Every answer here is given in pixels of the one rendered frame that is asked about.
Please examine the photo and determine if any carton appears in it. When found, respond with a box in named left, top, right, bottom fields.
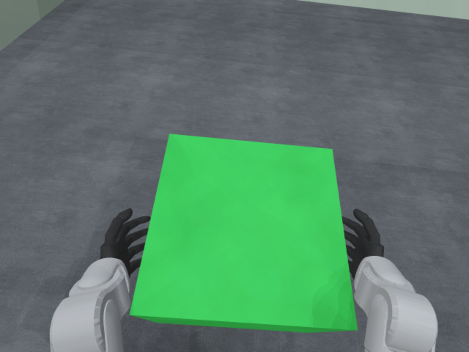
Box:
left=130, top=134, right=358, bottom=333

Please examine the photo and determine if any right robot hand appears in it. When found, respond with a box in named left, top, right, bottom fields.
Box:
left=342, top=209, right=384, bottom=279

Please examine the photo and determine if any left robot forearm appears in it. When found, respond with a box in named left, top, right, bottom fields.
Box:
left=50, top=257, right=131, bottom=352

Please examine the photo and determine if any right robot forearm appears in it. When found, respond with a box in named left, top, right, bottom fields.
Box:
left=354, top=256, right=438, bottom=352

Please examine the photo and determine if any left robot hand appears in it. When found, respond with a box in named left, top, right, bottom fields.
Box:
left=100, top=208, right=151, bottom=278

